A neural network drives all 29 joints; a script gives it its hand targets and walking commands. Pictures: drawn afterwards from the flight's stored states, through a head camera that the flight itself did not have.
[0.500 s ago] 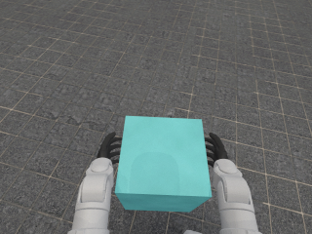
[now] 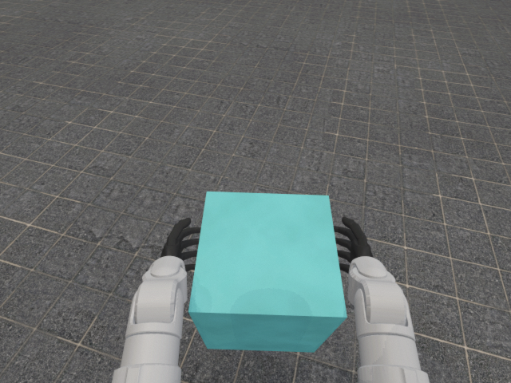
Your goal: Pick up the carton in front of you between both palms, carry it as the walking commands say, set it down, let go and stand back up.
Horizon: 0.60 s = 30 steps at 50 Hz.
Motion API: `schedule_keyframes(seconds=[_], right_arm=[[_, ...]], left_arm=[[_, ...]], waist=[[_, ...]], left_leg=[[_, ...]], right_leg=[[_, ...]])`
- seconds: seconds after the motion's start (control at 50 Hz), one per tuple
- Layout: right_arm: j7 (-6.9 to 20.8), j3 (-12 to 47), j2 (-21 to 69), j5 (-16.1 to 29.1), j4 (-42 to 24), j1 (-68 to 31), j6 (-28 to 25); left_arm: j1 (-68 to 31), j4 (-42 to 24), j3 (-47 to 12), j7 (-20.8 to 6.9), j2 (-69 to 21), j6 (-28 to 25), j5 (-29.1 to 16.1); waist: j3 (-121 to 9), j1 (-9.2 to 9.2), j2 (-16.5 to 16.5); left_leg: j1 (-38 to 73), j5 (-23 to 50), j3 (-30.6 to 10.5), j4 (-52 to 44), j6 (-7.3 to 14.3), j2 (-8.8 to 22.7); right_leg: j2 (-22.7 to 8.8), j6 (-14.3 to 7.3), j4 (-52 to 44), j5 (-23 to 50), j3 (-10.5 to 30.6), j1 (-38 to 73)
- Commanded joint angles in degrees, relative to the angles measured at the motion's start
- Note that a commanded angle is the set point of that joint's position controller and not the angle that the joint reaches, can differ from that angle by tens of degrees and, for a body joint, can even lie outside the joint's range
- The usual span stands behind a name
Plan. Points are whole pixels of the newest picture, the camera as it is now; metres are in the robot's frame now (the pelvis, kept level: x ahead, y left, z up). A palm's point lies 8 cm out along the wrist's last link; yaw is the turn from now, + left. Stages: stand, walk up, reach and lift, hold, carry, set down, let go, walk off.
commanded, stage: carry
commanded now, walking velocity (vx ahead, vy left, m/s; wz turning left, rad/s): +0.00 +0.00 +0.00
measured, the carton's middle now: (263, 277) +0.32 +0.00 -0.05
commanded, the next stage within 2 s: hold in 1.42 s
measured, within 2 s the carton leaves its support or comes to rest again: neither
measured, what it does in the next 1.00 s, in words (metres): shifts its weight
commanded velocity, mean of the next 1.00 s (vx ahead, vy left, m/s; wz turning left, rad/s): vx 0.00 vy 0.00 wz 0.00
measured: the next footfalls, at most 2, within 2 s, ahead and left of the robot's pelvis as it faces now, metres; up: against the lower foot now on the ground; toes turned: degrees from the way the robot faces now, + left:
none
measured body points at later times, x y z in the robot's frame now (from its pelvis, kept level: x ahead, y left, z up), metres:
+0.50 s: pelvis -0.03 +0.01 +0.00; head -0.05 +0.01 +0.45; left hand +0.27 +0.16 +0.03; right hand +0.27 -0.14 +0.04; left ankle -0.09 +0.11 -0.74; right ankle -0.01 -0.10 -0.74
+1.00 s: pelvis -0.06 +0.02 +0.00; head -0.08 +0.02 +0.45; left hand +0.24 +0.17 +0.03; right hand +0.25 -0.13 +0.04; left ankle -0.09 +0.11 -0.74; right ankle -0.01 -0.10 -0.74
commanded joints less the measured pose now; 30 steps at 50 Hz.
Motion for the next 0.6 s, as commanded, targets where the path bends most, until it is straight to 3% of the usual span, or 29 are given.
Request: schedule_keyframes(seconds=[0.0, 0.12, 0.4, 0.58], right_arm=[[13.2, 32.2, 50.4, 14.1, -3.0, -21.8, -1.6], [13.0, 32.1, 49.7, 13.9, -3.3, -21.6, -1.5], [13.5, 30.5, 50.6, 13.4, -0.2, -24.8, -1.4], [13.9, 29.9, 51.7, 13.3, 0.9, -25.9, -1.4]], left_arm=[[-25.6, -5.7, -33.1, -12.6, -51.2, -2.5, -15.0], [-24.8, -5.7, -32.8, -12.5, -50.6, -2.3, -14.7], [-27.1, -2.3, -30.4, -12.8, -51.0, -2.0, -13.6], [-28.5, -1.3, -30.0, -13.2, -52.1, -2.0, -13.7]], waist=[[-19.2, -0.28, 0.4], [-18.6, -0.23, 0.5], [-13.9, -0.20, -0.2], [-13.2, -0.19, -0.3]], left_leg=[[5.7, 39.6, -3.1, 0.8, -0.2, 4.8], [5.0, 37.8, -3.5, 0.5, 0.5, 5.4], [0.3, 20.7, -4.5, -3.3, 1.8, 5.3], [-1.3, 15.3, -5.2, -5.0, 2.4, 5.1]], right_leg=[[-5.9, -0.4, 1.5, 39.7, 4.9, 11.5], [-5.8, -0.3, 1.6, 33.7, 4.7, 10.4], [-6.6, -0.1, -2.2, 21.2, 5.7, 8.3], [-6.7, 0.1, -3.9, 16.4, 6.1, 7.4]])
